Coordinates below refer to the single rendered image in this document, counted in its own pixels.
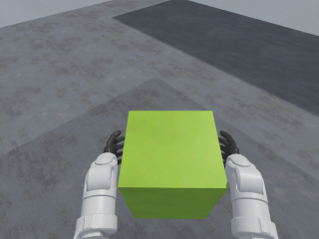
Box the robot right hand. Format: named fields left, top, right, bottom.
left=218, top=130, right=239, bottom=168

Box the right robot forearm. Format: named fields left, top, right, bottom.
left=225, top=153, right=278, bottom=239

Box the robot left hand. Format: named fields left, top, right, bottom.
left=103, top=130, right=126, bottom=165

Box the carton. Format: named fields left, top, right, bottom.
left=118, top=111, right=228, bottom=219

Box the left robot forearm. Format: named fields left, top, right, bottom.
left=73, top=152, right=119, bottom=239

